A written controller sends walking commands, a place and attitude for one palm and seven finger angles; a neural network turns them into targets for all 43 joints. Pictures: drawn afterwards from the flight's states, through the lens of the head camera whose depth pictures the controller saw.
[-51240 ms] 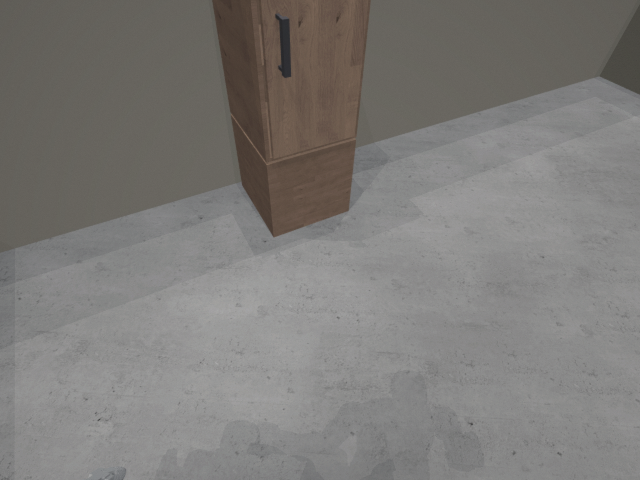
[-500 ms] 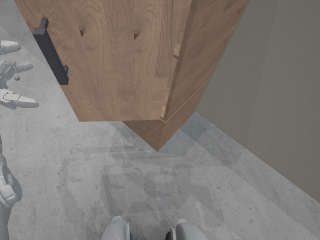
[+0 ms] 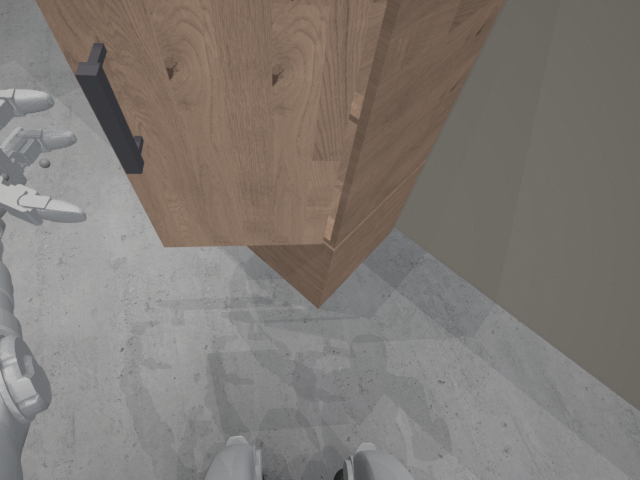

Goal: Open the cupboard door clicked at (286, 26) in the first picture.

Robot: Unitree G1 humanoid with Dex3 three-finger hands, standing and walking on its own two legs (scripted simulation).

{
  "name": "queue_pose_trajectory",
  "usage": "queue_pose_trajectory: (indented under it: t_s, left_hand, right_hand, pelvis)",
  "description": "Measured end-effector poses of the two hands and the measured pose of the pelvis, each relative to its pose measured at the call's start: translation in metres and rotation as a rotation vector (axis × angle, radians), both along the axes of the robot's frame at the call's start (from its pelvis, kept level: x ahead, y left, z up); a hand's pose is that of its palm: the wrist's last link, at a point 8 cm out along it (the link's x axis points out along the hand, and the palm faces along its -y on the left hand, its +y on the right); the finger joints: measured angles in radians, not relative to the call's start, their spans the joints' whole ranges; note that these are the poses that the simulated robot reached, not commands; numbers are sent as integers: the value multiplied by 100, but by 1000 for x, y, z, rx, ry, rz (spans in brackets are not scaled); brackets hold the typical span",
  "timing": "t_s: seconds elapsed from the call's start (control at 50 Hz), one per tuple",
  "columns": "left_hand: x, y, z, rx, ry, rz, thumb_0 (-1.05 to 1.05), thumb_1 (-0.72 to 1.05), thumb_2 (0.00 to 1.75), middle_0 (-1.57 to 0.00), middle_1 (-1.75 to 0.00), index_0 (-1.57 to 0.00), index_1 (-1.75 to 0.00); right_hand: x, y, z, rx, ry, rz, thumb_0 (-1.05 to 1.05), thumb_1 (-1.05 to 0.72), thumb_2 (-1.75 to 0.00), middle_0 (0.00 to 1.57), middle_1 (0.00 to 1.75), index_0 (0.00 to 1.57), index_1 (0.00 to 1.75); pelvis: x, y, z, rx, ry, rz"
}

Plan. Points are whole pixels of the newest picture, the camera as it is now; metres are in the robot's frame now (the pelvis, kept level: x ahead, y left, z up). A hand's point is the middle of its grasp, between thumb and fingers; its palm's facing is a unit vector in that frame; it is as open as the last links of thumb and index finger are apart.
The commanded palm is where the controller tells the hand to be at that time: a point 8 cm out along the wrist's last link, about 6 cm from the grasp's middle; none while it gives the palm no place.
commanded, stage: move the hooked fingers beside the handle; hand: left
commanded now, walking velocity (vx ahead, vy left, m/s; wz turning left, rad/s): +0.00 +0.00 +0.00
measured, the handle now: (118, 114) +0.54 +0.24 +0.09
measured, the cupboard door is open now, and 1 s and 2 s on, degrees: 46 46 45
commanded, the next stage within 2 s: slide the fingers in behind the handle in 0.30 s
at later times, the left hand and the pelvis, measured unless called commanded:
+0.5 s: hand (40, 163) +0.45 +0.30 +0.10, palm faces +0.07 -1.00 +0.00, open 14.0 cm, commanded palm +0.44 +0.34 +0.09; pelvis +0.00 +0.00 +0.00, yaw +0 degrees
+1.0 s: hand (86, 161) +0.46 +0.26 +0.10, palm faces +0.07 -1.00 +0.01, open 14.0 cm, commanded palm +0.44 +0.30 +0.09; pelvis +0.00 +0.00 +0.00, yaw +0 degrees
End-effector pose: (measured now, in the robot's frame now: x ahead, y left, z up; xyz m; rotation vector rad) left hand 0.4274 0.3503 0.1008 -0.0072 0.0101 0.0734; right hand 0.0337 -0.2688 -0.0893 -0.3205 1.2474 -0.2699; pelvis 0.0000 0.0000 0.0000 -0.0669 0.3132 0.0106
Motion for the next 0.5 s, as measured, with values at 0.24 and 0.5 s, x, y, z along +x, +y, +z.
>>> queue_pose_trajectory:
  t_s: [0.24, 0.5]
  left_hand:
    - [1, 0, 2, -3, -6, 6, -1, -50, 30, -30, -120, -30, -120]
    - [2, 5, -1, 3, 3, 0, -1, -50, 30, -29, -120, -30, -120]
  right_hand:
    - [-5, -6, -1, -6, 5, -7, 0, -90, -90, 21, 30, 21, 30]
    - [-13, -7, -1, -19, 29, -11, 0, -90, -90, 21, 30, 21, 30]
  pelvis:
    - [-2, -4, -2, 2, 5, -4]
    - [-4, -3, -3, -3, 13, 0]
